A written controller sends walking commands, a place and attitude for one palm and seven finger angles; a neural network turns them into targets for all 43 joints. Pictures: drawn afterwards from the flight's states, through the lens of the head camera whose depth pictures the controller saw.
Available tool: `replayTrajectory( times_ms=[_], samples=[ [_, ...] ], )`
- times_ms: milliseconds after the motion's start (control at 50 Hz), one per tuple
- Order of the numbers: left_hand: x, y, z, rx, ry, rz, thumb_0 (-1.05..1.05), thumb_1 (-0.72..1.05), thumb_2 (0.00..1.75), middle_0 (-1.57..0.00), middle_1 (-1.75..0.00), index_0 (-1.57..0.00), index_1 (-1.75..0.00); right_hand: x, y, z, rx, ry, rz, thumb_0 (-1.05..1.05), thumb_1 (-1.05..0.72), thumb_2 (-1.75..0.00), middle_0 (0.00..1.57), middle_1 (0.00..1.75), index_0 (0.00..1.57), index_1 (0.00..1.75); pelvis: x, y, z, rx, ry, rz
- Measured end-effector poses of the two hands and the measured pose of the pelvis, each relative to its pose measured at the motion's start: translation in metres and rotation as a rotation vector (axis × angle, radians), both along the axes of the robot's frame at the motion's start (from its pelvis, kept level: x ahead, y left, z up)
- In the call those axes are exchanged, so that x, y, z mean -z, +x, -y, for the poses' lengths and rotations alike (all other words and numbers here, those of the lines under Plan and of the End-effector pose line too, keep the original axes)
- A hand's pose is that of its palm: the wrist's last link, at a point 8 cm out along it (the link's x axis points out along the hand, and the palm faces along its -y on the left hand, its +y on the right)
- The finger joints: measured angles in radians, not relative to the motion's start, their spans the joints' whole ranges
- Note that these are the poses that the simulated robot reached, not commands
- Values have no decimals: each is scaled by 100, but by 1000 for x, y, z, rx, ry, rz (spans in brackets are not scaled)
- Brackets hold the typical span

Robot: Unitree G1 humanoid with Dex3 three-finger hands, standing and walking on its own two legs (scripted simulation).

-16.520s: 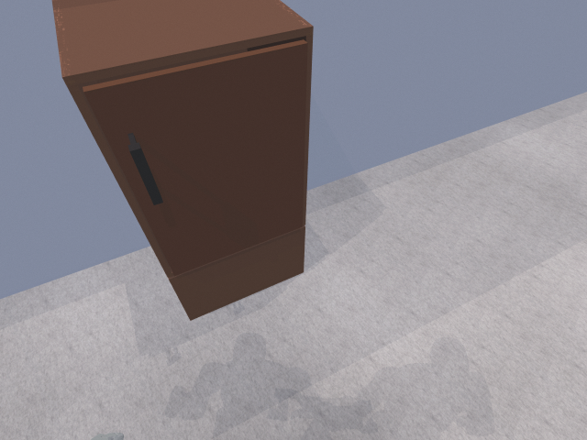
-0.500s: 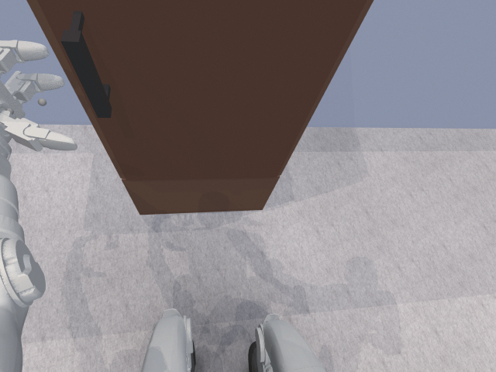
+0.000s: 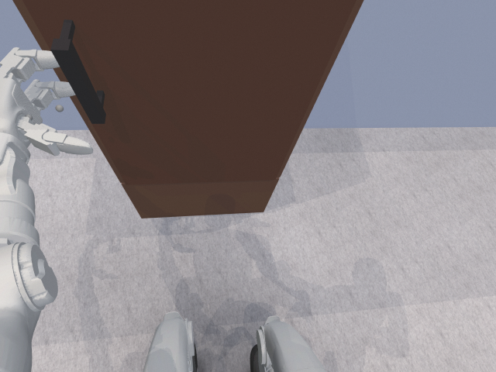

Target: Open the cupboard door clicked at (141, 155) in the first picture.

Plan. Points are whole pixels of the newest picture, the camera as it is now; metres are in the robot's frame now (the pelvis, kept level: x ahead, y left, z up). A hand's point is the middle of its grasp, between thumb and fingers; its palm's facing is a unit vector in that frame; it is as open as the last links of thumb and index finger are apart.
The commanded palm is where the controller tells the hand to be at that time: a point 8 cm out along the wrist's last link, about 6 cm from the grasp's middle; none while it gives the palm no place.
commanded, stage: slide the fingers in behind the handle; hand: left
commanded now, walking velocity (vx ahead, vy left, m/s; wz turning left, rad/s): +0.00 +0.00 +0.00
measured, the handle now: (84, 76) +0.55 +0.22 +0.08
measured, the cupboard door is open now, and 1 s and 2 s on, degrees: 0 0 0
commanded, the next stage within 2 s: close the thumb around the handle in 1.32 s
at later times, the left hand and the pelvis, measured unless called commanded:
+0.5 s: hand (81, 111) +0.49 +0.22 +0.07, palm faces +0.02 -1.00 -0.01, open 14.0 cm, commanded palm +0.47 +0.26 +0.07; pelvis +0.00 -0.01 +0.00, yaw +1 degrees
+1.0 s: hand (99, 111) +0.49 +0.19 +0.07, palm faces +0.03 -1.00 +0.00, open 14.0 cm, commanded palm +0.47 +0.24 +0.07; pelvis +0.00 +0.00 +0.00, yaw +1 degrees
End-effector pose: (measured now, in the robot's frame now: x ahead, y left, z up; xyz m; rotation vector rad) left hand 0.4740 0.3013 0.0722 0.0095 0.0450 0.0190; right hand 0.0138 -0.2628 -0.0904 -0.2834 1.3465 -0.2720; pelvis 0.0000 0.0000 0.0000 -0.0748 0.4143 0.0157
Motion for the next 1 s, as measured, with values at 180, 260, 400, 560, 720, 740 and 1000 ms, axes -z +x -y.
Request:
replayTrajectory(
  times_ms=[180, 260, 400, 560, 720, 740, 1000],
  samples=[
    [-2, -2, 11, -1, 10, 21, -1, -50, 30, -30, -120, -30, -120, 1, 4, 4, -1, 6, 15, 0, -90, -90, 20, 30, 21, 30, 0, 0, 3, -1, 5, 6],
    [-3, -5, 18, 5, 3, 29, -1, -50, 30, -30, -120, -30, -120, 2, 6, 5, -2, 13, 19, 0, -90, -90, 20, 30, 21, 30, -1, 1, 4, -1, 8, 12],
    [-2, -9, 24, -6, 3, 17, -1, -50, 30, -30, -120, -30, -120, 1, 10, 5, -7, 19, 42, 0, -90, -90, 20, 30, 21, 30, -3, 0, 6, -4, 11, 22],
    [-2, -5, 34, 2, -2, 30, -1, -50, 30, -30, -120, -30, -120, 3, 8, 6, -12, 18, 42, 0, -90, -90, 20, 30, 21, 30, 0, -2, 6, -6, 11, 20],
    [1, -4, 42, 1, -4, 25, -1, -50, 30, -30, -120, -30, -120, 4, 3, 3, -3, 27, 32, 0, -90, -90, 20, 30, 20, 30, 0, -2, 5, -4, 13, 20],
    [1, -4, 43, 0, -4, 28, -1, -50, 30, -30, -120, -30, -120, 4, 2, 3, -2, 28, 30, 0, -90, -90, 20, 30, 20, 30, -1, -2, 5, -4, 13, 20],
    [-3, -9, 56, -11, -10, 41, -1, -50, 30, -29, -120, -30, -120, 4, 2, -2, 2, 55, 33, 0, -90, -90, 20, 30, 20, 30, -4, 0, 4, -4, 17, 33]
  ],
)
